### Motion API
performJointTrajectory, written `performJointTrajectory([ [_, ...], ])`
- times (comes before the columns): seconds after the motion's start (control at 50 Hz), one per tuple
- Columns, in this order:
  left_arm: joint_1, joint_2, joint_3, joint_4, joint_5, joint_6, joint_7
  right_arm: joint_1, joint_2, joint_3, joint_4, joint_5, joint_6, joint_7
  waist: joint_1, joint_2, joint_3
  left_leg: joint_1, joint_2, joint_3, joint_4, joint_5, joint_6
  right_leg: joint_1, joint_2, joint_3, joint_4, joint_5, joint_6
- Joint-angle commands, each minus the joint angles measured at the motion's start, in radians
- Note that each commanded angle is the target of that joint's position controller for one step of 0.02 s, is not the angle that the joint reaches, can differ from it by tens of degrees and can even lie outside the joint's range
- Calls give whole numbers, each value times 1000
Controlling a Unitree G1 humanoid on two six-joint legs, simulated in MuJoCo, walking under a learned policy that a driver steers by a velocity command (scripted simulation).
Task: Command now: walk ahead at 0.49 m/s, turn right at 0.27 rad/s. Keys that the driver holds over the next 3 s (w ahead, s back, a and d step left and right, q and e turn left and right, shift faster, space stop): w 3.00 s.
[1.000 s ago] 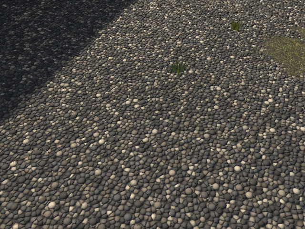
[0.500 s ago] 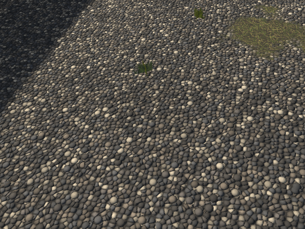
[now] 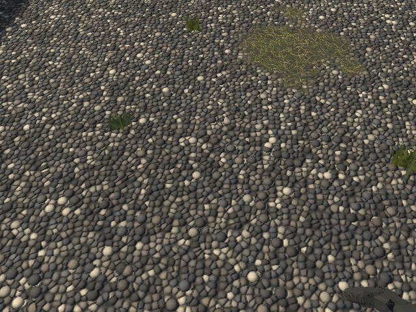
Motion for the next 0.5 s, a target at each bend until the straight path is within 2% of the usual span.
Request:
performJointTrajectory([
  [0.02, 160, 8, 0, -61, -44, -16, -10, 464, -308, -91, 63, -34, -11, -24, -145, 282, -376, 832, 419, -673, -130, -275, 232, -553, 30, -91, 816, 105, 20],
  [0.04, 125, 95, 10, -46, -11, -13, -4, 397, -234, -82, 65, -6, 4, -12, -126, 181, -319, 744, 415, -830, -241, -403, 235, -665, -9, -59, 917, -5, 1],
  [0.06, 13, 107, 13, -71, 0, -11, -7, 286, -161, -64, 39, 3, 2, -8, -106, 74, -152, 584, 377, -655, -253, -408, 215, -694, -65, -60, 914, 93, -1],
  [0.08, -69, 93, 7, -90, 7, -14, -14, 245, -110, -50, 41, -1, -5, -5, -105, -3, -86, 474, 329, -520, -265, -288, 194, -679, -100, -64, 860, 155, -2],
  [0.1, -102, 84, 8, -101, 12, -10, -20, 252, -94, -43, 57, -3, -11, -8, -91, 17, -55, 415, 287, -424, -278, -174, 172, -660, -121, -71, 816, 168, -2],
  [0.12, -98, 74, 6, -106, 22, 1, -28, 268, -80, -36, 78, 1, -15, -11, -70, 44, -46, 364, 256, -354, -295, -100, 157, -625, -136, -79, 778, 171, 5],
  [0.14, -90, 60, 2, -102, 25, 10, -32, 292, -80, -34, 95, 3, -24, -10, -61, 65, -48, 348, 248, -320, -298, -18, 160, -605, -138, -88, 754, 166, 13],
  [0.18, -107, 44, -3, -108, 29, 22, -38, 340, -85, -35, 122, 13, -38, -6, -51, 66, -44, 350, 238, -263, -315, 67, 168, -632, -149, -113, 703, 171, 27],
  [0.22, -191, 39, -10, -137, 31, 27, -46, 370, -102, -37, 137, 16, -41, -7, -58, 61, -16, 353, 233, -220, -357, 63, 175, -694, -178, -148, 624, 231, 46],
  [0.26, -294, 31, -20, -173, 28, 26, -52, 397, -101, -36, 150, 17, -37, -7, -75, 58, 11, 349, 210, -172, -385, 63, 167, -719, -196, -183, 500, 304, 65],
  [0.32, -412, 12, -37, -209, 16, 21, -58, 437, -107, -36, 166, 20, -33, -5, -104, 68, 28, 343, 180, -108, -389, 117, 144, -660, -183, -230, 307, 406, 74],
  [0.38, -479, 26, -38, -229, 10, 18, -52, 487, -121, -38, 186, 18, -29, -7, -125, 72, 30, 406, 202, -100, -361, 185, 133, -623, -162, -254, 210, 428, 64],
  [0.42, -498, 40, -34, -241, 10, 15, -47, 498, -127, -39, 198, 14, -23, -12, -123, 76, 37, 465, 230, -106, -327, 243, 126, -612, -154, -252, 171, 391, 43],
  [0.46, -454, 54, -25, -232, 14, 7, -39, 487, -139, -42, 204, 11, -16, -18, -92, 79, 19, 506, 241, -95, -237, 400, 110, -530, -124, -262, 123, 322, 15],
  [0.48, -359, 64, -16, -199, 19, 1, -34, 477, -143, -43, 207, 13, -11, -19, -47, 66, -26, 507, 222, -69, -118, 512, 96, -408, -94, -277, 68, 321, -3],
  [0.5, -201, 94, -1, -143, 30, -11, -24, 478, -127, -37, 205, 15, -7, -19, 11, 29, -114, 440, 175, -29, 70, 499, 75, -201, -92, -267, 34, 329, -30],
])
Next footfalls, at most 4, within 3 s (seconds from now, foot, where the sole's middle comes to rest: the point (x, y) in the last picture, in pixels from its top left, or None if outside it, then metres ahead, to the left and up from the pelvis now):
0.50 right None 0.43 -0.11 -0.76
1.06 left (219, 224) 0.75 0.05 -0.76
1.62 right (269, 159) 1.05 -0.13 -0.76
2.16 left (228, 103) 1.35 0.05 -0.76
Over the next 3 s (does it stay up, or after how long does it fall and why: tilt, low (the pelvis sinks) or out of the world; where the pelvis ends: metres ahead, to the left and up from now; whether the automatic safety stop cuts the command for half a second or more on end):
stays up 1.63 -0.07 0.03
